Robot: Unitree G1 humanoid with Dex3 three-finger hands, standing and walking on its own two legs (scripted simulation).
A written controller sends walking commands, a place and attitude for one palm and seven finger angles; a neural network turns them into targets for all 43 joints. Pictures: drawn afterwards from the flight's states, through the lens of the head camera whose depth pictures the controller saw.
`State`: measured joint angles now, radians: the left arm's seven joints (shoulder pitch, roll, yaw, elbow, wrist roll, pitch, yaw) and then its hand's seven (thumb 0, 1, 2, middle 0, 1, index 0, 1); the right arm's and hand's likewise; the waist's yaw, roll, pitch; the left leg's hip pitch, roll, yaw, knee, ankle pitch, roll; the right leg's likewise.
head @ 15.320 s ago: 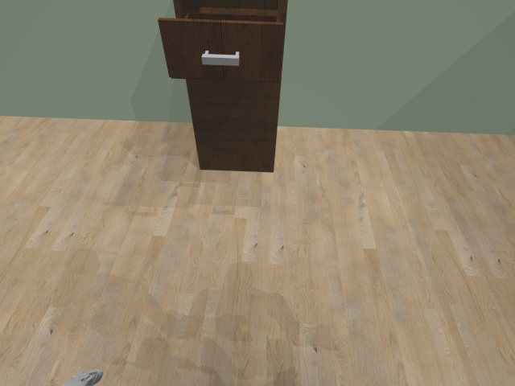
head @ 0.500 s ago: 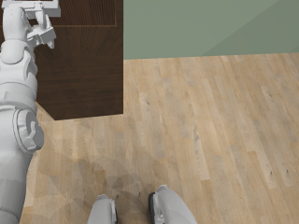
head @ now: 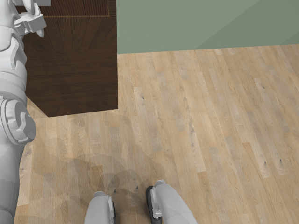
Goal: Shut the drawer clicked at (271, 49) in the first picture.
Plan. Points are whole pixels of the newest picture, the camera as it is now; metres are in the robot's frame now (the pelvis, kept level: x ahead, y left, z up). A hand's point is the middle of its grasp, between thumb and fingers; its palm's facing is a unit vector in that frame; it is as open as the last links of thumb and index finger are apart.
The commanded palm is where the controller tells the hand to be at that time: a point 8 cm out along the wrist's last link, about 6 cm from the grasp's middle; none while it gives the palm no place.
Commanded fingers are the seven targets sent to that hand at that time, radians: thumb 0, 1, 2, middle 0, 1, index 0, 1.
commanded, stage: pull the fist back off the drawer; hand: left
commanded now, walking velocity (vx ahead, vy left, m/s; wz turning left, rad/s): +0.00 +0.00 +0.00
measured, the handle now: out of the picture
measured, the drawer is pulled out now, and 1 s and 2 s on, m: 0.00 0.00 0.00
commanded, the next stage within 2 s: draw the hand back to the body in 0.52 s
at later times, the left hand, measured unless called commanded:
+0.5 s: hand (51, 17) +0.59 +0.13 +0.11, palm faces +0.02 -1.00 -0.03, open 3.3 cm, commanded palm +0.56 +0.18 +0.11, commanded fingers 0.00 0.90 0.90 -1.40 -1.60 -1.40 -1.60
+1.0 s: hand (16, 44) +0.48 +0.18 +0.15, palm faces +0.04 -1.00 -0.03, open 3.3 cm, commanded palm +0.44 +0.22 +0.16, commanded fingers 0.00 0.90 0.90 -1.40 -1.60 -1.40 -1.60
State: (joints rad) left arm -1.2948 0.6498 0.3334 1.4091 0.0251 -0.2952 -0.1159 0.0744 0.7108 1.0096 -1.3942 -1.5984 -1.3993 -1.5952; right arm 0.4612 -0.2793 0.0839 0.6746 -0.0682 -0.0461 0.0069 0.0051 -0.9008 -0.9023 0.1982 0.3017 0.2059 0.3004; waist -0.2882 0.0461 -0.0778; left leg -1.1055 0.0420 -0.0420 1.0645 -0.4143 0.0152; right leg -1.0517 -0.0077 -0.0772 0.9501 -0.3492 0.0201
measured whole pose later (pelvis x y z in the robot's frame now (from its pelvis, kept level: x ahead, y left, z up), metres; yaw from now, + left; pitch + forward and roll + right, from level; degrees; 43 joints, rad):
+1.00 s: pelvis +0.08 -0.01 +0.05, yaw +0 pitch +13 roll -2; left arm -0.42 0.32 0.29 0.60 -0.19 -0.23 -0.18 0.01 0.90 0.90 -1.39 -1.60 -1.40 -1.60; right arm 0.36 -0.26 0.00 0.58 0.03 0.05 0.01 0.01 -0.90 -0.90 0.20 0.30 0.20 0.30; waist -0.07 0.05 -0.13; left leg -0.56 0.05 0.01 0.76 -0.43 0.00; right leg -0.55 0.01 -0.03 0.70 -0.38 0.01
